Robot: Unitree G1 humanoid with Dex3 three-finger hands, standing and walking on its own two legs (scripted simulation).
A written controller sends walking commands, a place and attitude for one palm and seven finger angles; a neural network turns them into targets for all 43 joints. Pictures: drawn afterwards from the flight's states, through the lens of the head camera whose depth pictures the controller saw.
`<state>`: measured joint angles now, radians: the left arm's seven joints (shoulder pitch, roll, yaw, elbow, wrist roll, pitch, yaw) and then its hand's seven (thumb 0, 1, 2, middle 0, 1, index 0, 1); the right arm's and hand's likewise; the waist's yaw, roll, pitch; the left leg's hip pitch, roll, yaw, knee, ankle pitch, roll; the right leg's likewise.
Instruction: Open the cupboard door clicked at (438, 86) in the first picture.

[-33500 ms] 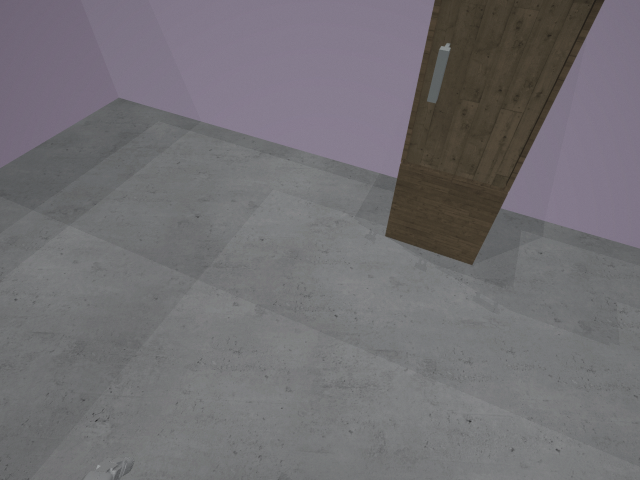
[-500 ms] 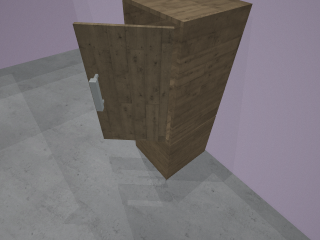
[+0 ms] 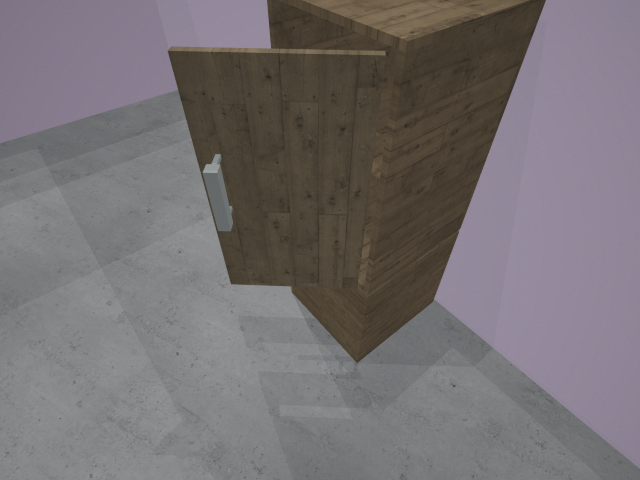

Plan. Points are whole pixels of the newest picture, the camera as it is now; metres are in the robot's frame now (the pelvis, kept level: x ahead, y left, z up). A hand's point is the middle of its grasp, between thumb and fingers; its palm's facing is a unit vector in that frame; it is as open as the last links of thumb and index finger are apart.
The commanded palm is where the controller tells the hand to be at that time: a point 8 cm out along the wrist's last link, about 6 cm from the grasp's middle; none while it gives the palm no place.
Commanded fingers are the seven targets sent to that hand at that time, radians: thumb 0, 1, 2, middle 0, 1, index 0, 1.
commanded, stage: shuffle to correct the standing spot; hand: left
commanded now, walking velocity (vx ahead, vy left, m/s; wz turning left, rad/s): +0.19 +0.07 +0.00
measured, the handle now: (221, 192) +0.62 +0.24 -0.01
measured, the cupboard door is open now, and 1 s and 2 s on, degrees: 49 49 49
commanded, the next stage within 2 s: come to a stop and stand still in 0.20 s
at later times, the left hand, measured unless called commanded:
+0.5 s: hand (171, 455) +0.19 +0.24 -0.16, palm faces -0.02 -0.98 -0.20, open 7.4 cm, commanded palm none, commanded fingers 0.00 0.90 0.90 -0.20 -0.30 -0.20 -0.30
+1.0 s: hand out of the picture +0.11 +0.30 -0.18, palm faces +0.05 -0.98 -0.18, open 7.3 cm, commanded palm none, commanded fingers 0.00 0.90 0.90 -0.20 -0.30 -0.20 -0.30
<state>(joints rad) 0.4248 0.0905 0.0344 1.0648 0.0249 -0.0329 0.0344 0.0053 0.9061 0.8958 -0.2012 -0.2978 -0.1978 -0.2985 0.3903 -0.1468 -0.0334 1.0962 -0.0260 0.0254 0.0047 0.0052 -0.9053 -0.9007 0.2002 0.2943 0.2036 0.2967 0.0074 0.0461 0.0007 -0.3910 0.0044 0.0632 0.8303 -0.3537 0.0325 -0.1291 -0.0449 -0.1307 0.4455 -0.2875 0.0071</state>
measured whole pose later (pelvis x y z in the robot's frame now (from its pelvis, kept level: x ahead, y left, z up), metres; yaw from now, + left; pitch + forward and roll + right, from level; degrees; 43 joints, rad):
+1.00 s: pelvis +0.06 +0.11 +0.00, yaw -1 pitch -1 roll -2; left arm 0.22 0.19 0.07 0.99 0.02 0.06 0.03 0.00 0.92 0.90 -0.20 -0.30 -0.20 -0.30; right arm 0.25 -0.13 -0.03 1.02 -0.03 0.02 -0.04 0.00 -0.91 -0.90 0.20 0.29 0.20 0.30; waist 0.00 -0.03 0.05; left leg -0.23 -0.02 0.08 0.50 -0.26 0.08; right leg -0.41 -0.02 0.01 0.91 -0.37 0.02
